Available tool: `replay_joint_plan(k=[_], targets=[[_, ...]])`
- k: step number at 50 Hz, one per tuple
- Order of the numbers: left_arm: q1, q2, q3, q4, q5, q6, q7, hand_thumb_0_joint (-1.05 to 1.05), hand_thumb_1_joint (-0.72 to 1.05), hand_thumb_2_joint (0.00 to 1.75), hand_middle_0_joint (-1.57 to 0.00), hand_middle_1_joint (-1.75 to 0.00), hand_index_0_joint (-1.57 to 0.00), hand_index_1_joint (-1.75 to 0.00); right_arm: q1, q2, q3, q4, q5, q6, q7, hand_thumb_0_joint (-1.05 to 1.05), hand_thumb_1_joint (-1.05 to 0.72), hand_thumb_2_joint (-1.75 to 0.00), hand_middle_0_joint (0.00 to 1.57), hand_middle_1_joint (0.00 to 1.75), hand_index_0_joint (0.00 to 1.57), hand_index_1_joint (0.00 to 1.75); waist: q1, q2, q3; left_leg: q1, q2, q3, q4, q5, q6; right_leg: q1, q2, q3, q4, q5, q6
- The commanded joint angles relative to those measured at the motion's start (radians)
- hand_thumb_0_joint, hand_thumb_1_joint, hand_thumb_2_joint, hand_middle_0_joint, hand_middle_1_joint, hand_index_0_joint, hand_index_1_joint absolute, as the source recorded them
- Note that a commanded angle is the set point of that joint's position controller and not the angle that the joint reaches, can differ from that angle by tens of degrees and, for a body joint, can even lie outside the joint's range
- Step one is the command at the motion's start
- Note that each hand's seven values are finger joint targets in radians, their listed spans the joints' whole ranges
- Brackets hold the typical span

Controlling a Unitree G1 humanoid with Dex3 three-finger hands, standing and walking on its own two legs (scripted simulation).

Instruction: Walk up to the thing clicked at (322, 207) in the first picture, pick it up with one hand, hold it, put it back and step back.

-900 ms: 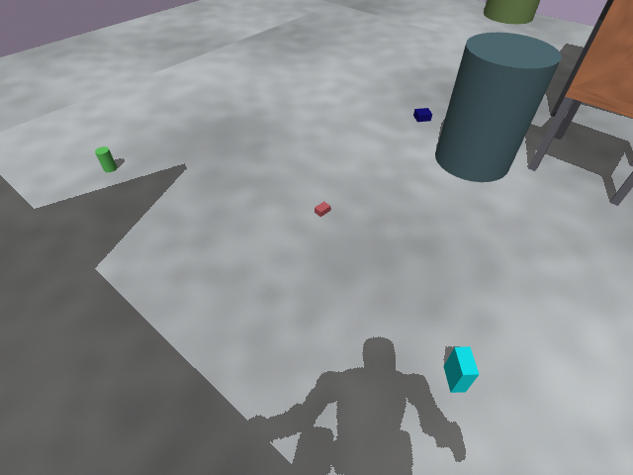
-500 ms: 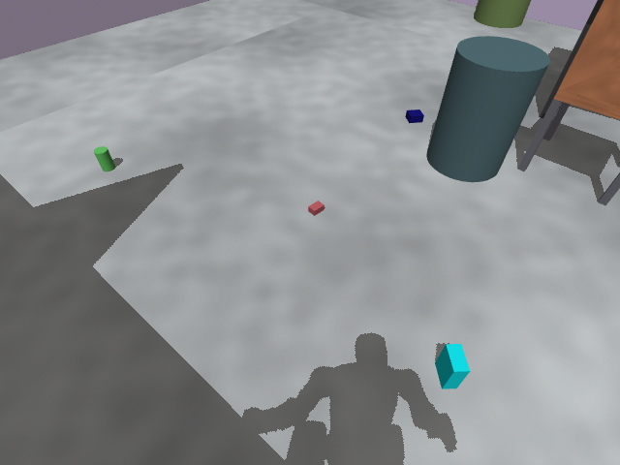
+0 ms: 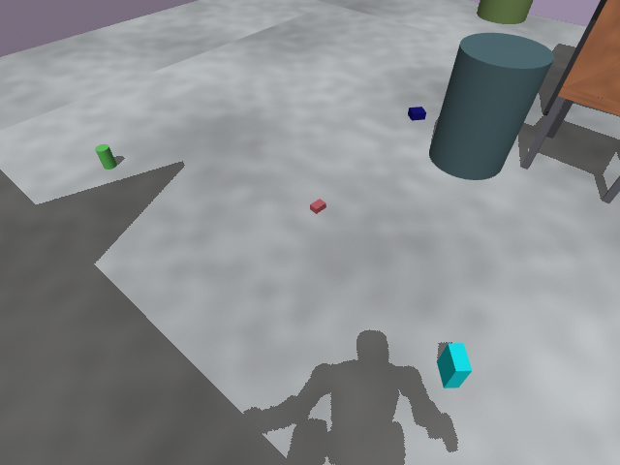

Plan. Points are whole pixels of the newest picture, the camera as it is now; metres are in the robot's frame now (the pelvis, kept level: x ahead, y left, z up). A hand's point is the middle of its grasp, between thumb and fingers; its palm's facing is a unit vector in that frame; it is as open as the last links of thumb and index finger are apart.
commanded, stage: stand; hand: left
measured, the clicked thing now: (318, 206) +1.38 +0.02 -0.77
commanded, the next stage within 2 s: walk up in 0.22 s
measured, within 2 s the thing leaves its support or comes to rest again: neither
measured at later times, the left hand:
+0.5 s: hand out of the picture +0.14 +0.24 -0.14, palm faces -0.12 -0.91 -0.40, open 7.4 cm
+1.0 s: hand (201, 381) +0.30 +0.21 -0.18, palm faces -0.14 -0.93 -0.33, open 7.4 cm
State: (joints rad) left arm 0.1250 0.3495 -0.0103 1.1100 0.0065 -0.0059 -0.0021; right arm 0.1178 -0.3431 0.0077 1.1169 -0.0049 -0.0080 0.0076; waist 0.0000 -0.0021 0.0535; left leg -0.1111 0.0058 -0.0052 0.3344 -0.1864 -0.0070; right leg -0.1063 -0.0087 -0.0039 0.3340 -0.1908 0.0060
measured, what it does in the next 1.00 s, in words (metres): walks ahead: right foot, then left foot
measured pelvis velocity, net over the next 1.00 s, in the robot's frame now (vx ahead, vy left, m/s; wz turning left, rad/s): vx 0.25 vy -0.06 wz -0.12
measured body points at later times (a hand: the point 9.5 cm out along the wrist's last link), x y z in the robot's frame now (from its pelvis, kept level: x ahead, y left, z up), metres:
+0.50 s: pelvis +0.05 -0.05 -0.01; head +0.05 -0.06 +0.43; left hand +0.14 +0.29 -0.12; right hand +0.06 -0.39 -0.14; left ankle +0.00 +0.12 -0.75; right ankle +0.11 -0.19 -0.74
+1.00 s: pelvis +0.25 -0.06 -0.03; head +0.27 -0.04 +0.42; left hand +0.31 +0.26 -0.16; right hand +0.33 -0.39 -0.11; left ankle +0.35 +0.05 -0.75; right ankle +0.14 -0.19 -0.70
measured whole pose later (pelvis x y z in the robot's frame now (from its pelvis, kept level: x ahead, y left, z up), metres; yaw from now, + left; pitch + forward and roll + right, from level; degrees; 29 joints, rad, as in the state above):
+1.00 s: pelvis +0.25 -0.06 -0.03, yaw -7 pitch -3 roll -1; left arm 0.35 0.43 0.04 0.91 0.00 -0.05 -0.04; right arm 0.20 -0.39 -0.08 0.86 -0.02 -0.08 0.08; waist 0.02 -0.04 0.07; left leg -0.38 0.07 0.09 0.63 -0.21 0.02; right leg -0.23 0.01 0.05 0.96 -0.48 -0.04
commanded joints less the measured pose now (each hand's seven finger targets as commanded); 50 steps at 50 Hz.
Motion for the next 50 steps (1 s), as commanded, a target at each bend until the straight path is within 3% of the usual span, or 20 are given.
replay_joint_plan(k=[1, 10, 11, 12, 14, 16, 22, 25, 26, 27, 28, 30, 33, 41, 43, 45, 46, 47, 48, 50], targets=[[-0.035, 0.207, 0.045, -0.057, 0.002, -0.026, 0.010, 0.00, 0.90, 0.90, -0.20, -0.30, -0.20, -0.30, -0.040, -0.216, -0.043, -0.057, -0.002, -0.027, -0.018, 0.00, -0.90, -0.90, 0.20, 0.30, 0.20, 0.30, 0.003, 0.008, -0.078, 0.015, 0.117, -0.096, -0.049, 0.166, 0.032, 0.013, -0.120, 0.090, -0.047, 0.156, -0.032], [-0.042, 0.210, 0.046, -0.059, 0.003, -0.026, 0.012, 0.00, 0.90, 0.90, -0.20, -0.30, -0.20, -0.30, -0.038, -0.216, -0.042, -0.059, -0.003, -0.025, -0.018, 0.00, -0.90, -0.90, 0.20, 0.30, 0.20, 0.30, 0.001, 0.002, -0.076, 0.023, 0.120, -0.098, -0.052, 0.156, 0.031, 0.008, -0.122, 0.088, -0.055, 0.130, -0.032], [0.022, 0.305, 0.117, -0.121, 0.027, -0.033, -0.022, 0.00, 0.90, 0.90, -0.20, -0.30, -0.20, -0.30, 0.030, -0.322, -0.112, -0.115, -0.028, -0.047, 0.001, 0.00, -0.90, -0.90, 0.20, 0.30, 0.20, 0.30, -0.011, -0.028, -0.175, 0.075, 0.100, -0.103, 0.039, -0.375, 0.102, -0.042, -0.063, 0.111, 0.030, -0.347, -0.068], [0.009, 0.299, 0.121, -0.121, 0.037, -0.032, -0.033, 0.00, 0.90, 0.90, -0.20, -0.30, -0.20, -0.30, 0.065, -0.336, -0.124, -0.099, -0.036, -0.053, 0.010, 0.00, -0.90, -0.90, 0.20, 0.30, 0.20, 0.30, -0.026, 0.013, -0.114, 0.059, 0.126, -0.146, 0.023, -0.551, 0.127, -0.179, -0.072, 0.126, 0.085, -0.492, -0.081], [-0.094, 0.236, 0.116, -0.179, 0.039, -0.030, -0.050, 0.00, 0.90, 0.90, -0.20, -0.30, -0.20, -0.30, 0.113, -0.349, -0.147, -0.112, -0.038, -0.056, 0.016, 0.00, -0.90, -0.90, 0.20, 0.30, 0.20, 0.30, -0.076, 0.125, 0.059, 0.089, 0.275, -0.341, -0.126, -0.637, 0.210, -0.471, -0.012, 0.032, 0.316, -0.341, -0.054], [-0.132, 0.248, 0.115, -0.224, 0.038, -0.042, -0.053, 0.00, 0.90, 0.90, -0.20, -0.30, -0.20, -0.30, 0.132, -0.376, -0.164, -0.141, -0.039, -0.076, 0.014, 0.00, -0.90, -0.90, 0.20, 0.30, 0.20, 0.30, -0.089, 0.099, 0.116, 0.118, 0.425, -0.487, -0.219, -0.510, 0.292, -0.612, -0.081, 0.112, 0.492, -0.293, -0.036], [0.059, 0.250, 0.132, -0.207, 0.026, -0.045, -0.095, 0.00, 0.90, 0.90, -0.20, -0.30, -0.20, -0.30, -0.037, -0.346, -0.162, -0.242, -0.047, -0.075, 0.032, 0.00, -0.90, -0.90, 0.20, 0.30, 0.20, 0.30, 0.026, 0.206, 0.013, -0.100, 0.247, -0.101, -0.129, -0.348, 0.176, -0.211, -0.076, -0.002, 0.306, -0.154, -0.018], [0.327, 0.310, 0.170, -0.125, 0.033, -0.060, -0.070, 0.00, 0.90, 0.90, -0.20, -0.30, -0.20, -0.30, -0.026, -0.264, -0.134, -0.261, -0.048, -0.056, 0.036, 0.00, -0.90, -0.90, 0.20, 0.30, 0.20, 0.30, 0.146, -0.107, -0.088, -0.385, 0.099, 0.076, 0.355, -0.353, 0.114, 0.273, 0.018, -0.060, 0.179, -0.077, -0.015], [0.430, 0.397, 0.199, -0.122, 0.041, -0.067, -0.049, 0.00, 0.90, 0.90, -0.20, -0.30, -0.20, -0.30, -0.001, -0.177, -0.101, -0.285, -0.039, -0.056, 0.038, 0.00, -0.90, -0.90, 0.20, 0.30, 0.20, 0.30, 0.193, -0.386, -0.087, -0.593, -0.011, 0.123, 0.690, -0.464, 0.080, 0.334, -0.143, 0.245, 0.006, -0.416, -0.065], [0.343, 0.445, 0.187, -0.187, 0.041, -0.074, -0.045, 0.00, 0.90, 0.90, -0.20, -0.30, -0.20, -0.30, -0.007, -0.213, -0.107, -0.307, -0.022, -0.049, 0.035, 0.00, -0.90, -0.90, 0.20, 0.30, 0.20, 0.30, 0.140, -0.310, -0.060, -0.610, -0.028, -0.003, 0.807, -0.403, 0.040, 0.148, -0.383, 0.725, -0.250, -0.745, -0.201], [0.217, 0.460, 0.180, -0.231, 0.024, -0.075, -0.047, 0.00, 0.90, 0.90, -0.20, -0.30, -0.20, -0.30, -0.030, -0.302, -0.130, -0.291, -0.024, -0.047, 0.035, 0.00, -0.90, -0.90, 0.20, 0.30, 0.20, 0.30, 0.090, -0.138, 0.052, -0.577, 0.065, -0.089, 0.824, -0.321, 0.032, -0.004, -0.424, 0.762, -0.274, -0.807, -0.268], [0.125, 0.397, 0.164, -0.253, 0.008, -0.079, -0.041, 0.00, 0.90, 0.90, -0.20, -0.30, -0.20, -0.30, 0.058, -0.318, -0.134, -0.243, -0.018, -0.049, 0.043, 0.00, -0.90, -0.90, 0.20, 0.30, 0.20, 0.30, 0.026, -0.076, 0.080, -0.541, 0.117, -0.076, 0.780, -0.199, 0.034, -0.045, -0.332, 0.533, -0.208, -0.596, -0.237], [0.142, 0.349, 0.147, -0.258, 0.003, -0.090, -0.042, 0.00, 0.90, 0.90, -0.20, -0.30, -0.20, -0.30, 0.150, -0.294, -0.134, -0.213, -0.019, -0.046, 0.060, 0.00, -0.90, -0.90, 0.20, 0.30, 0.20, 0.30, 0.009, -0.120, 0.050, -0.428, 0.123, -0.047, 0.662, -0.119, 0.029, -0.095, -0.246, 0.319, -0.178, -0.396, -0.203], [0.182, 0.354, 0.145, -0.302, 0.005, -0.100, -0.046, 0.00, 0.90, 0.90, -0.20, -0.30, -0.20, -0.30, 0.002, -0.266, -0.135, -0.304, -0.027, -0.065, 0.079, 0.00, -0.90, -0.90, 0.20, 0.30, 0.20, 0.30, 0.050, -0.072, 0.045, -0.335, 0.109, 0.031, 0.293, -0.013, 0.005, -0.086, -0.216, 0.166, -0.107, -0.202, -0.205], [0.178, 0.358, 0.141, -0.304, 0.005, -0.096, -0.045, 0.00, 0.90, 0.90, -0.20, -0.30, -0.20, -0.30, 0.023, -0.255, -0.140, -0.304, -0.024, -0.072, 0.078, 0.00, -0.90, -0.90, 0.20, 0.30, 0.20, 0.30, 0.026, -0.074, 0.032, -0.220, 0.079, 0.071, 0.244, 0.001, 0.018, -0.131, -0.214, 0.132, -0.047, -0.082, -0.194], [0.175, 0.320, 0.125, -0.315, 0.007, -0.093, -0.044, 0.00, 0.90, 0.90, -0.20, -0.30, -0.20, -0.30, 0.184, -0.288, -0.160, -0.265, -0.029, -0.084, 0.062, 0.00, -0.90, -0.90, 0.20, 0.30, 0.20, 0.30, -0.066, 0.027, -0.057, 0.060, 0.027, 0.101, 0.186, -0.005, 0.042, -0.215, -0.150, 0.049, 0.223, 0.125, -0.152], [0.229, 0.265, 0.105, -0.320, 0.001, -0.089, -0.039, 0.00, 0.90, 0.90, -0.20, -0.30, -0.20, -0.30, 0.313, -0.345, -0.182, -0.240, -0.040, -0.091, 0.049, 0.00, -0.90, -0.90, 0.20, 0.30, 0.20, 0.30, -0.112, 0.199, -0.143, 0.236, 0.113, -0.041, 0.087, -0.186, 0.097, -0.321, -0.059, -0.030, 0.539, 0.116, -0.115], [0.276, 0.187, 0.088, -0.331, -0.015, -0.089, -0.034, 0.00, 0.90, 0.90, -0.20, -0.30, -0.20, -0.30, 0.366, -0.427, -0.200, -0.262, -0.048, -0.097, 0.039, 0.00, -0.90, -0.90, 0.20, 0.30, 0.20, 0.30, -0.110, 0.376, -0.181, 0.363, 0.402, -0.576, -0.057, -0.373, 0.197, -0.588, 0.101, -0.011, 0.786, -0.305, -0.054], [0.225, 0.317, 0.114, -0.315, -0.005, -0.085, -0.018, 0.00, 0.90, 0.90, -0.20, -0.30, -0.20, -0.30, 0.316, -0.448, -0.207, -0.282, -0.004, -0.092, 0.040, 0.00, -0.90, -0.90, 0.20, 0.30, 0.20, 0.30, -0.113, 0.195, -0.161, 0.237, 0.458, -0.674, -0.116, -0.494, 0.289, -0.579, 0.041, 0.116, 0.867, -0.362, -0.073], [0.233, 0.318, 0.106, -0.293, -0.016, -0.087, -0.024, 0.00, 0.90, 0.90, -0.20, -0.30, -0.20, -0.30, 0.204, -0.373, -0.172, -0.314, 0.006, -0.088, 0.034, 0.00, -0.90, -0.90, 0.20, 0.30, 0.20, 0.30, -0.044, 0.102, -0.022, 0.082, 0.374, -0.405, -0.098, -0.365, 0.250, -0.570, -0.029, 0.132, 0.862, -0.223, -0.063]])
